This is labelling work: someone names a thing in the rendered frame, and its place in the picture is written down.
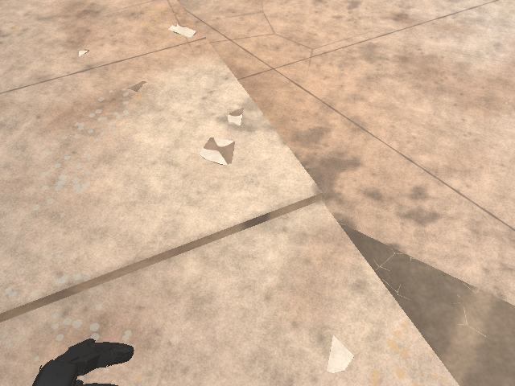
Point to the robot left hand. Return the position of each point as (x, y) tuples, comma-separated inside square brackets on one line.
[(79, 360)]

